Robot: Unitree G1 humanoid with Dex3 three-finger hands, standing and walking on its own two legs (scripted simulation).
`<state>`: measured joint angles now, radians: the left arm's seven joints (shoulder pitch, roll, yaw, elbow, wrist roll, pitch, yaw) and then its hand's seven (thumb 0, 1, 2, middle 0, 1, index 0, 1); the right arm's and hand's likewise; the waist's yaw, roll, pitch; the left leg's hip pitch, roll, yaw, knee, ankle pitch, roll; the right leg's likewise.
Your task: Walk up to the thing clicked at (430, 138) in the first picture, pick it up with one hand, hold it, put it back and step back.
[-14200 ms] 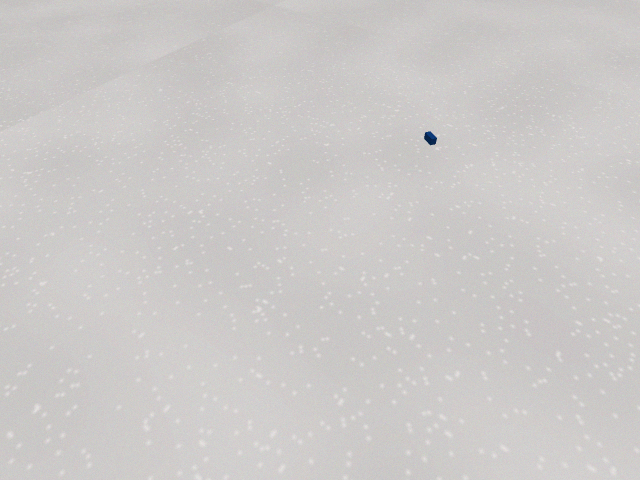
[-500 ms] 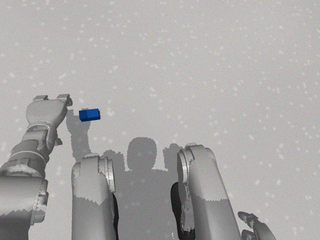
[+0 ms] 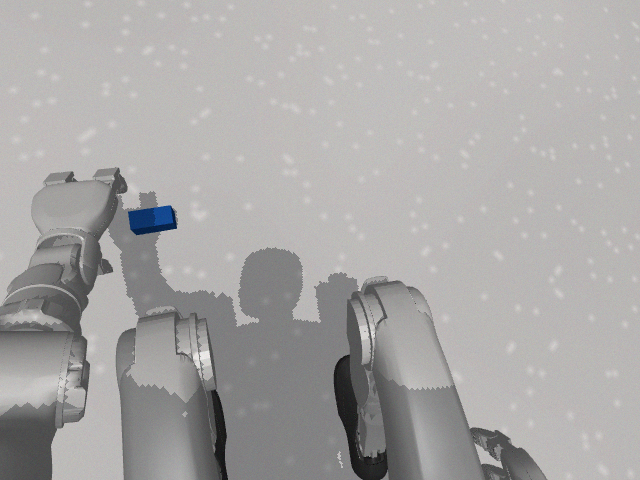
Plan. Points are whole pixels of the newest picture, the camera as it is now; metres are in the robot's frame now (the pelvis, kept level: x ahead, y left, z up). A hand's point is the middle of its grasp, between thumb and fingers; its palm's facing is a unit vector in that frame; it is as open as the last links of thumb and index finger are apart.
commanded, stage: rise first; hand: left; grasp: from above
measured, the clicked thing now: (153, 220) +0.50 +0.21 -0.32
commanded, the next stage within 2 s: approach in 1.94 s
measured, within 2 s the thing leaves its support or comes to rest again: neither
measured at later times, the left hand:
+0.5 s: hand (102, 232) +0.44 +0.25 -0.19, palm faces -0.45 -0.06 -0.89, open 12.6 cm
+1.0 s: hand (103, 222) +0.46 +0.25 -0.20, palm faces -0.45 -0.06 -0.89, open 12.4 cm
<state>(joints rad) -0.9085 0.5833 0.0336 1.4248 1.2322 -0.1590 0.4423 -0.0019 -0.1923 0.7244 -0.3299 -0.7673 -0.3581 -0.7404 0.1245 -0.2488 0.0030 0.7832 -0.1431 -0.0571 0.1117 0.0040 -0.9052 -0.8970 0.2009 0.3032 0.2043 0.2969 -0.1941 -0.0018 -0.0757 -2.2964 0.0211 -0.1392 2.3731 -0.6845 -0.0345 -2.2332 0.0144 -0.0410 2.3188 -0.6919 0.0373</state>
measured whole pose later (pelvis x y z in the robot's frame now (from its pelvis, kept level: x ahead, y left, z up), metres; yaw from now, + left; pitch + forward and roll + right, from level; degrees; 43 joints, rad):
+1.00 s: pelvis +0.00 +0.00 -0.02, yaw -2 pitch +33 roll -8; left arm -0.98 0.67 0.05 1.52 1.25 -0.16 0.47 0.00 -0.22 0.75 -0.33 -0.77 -0.34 -0.76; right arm 0.15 -0.27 0.07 0.77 -0.18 -0.09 0.15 0.00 -0.91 -0.90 0.20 0.30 0.20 0.30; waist -0.26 -0.01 -0.03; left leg -2.34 0.02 -0.17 2.44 -0.69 -0.04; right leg -2.27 0.02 -0.07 2.36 -0.69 0.05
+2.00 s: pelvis +0.00 +0.00 -0.01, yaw -2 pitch +33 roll -8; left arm -0.97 0.66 0.03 1.52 1.25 -0.17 0.46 0.00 -0.03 0.60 -0.50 -0.60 -0.51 -0.59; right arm 0.16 -0.27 0.08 0.76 -0.17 -0.09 0.15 0.00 -0.91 -0.90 0.20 0.30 0.20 0.30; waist -0.25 -0.01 -0.05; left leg -2.34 0.01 -0.17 2.43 -0.67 -0.03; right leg -2.26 0.02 -0.06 2.35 -0.67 0.05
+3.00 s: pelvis +0.00 +0.00 -0.02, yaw -3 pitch +33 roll -9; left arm -1.09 0.65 -0.04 1.63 1.24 -0.14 0.47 0.00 0.00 0.70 -0.50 -0.71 -0.52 -0.69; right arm 0.15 -0.28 0.11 0.74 -0.18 -0.12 0.16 0.00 -0.90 -0.89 0.20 0.30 0.20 0.30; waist -0.30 -0.02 -0.03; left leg -2.34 0.01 -0.19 2.45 -0.69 -0.04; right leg -2.26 0.03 -0.08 2.36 -0.68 0.04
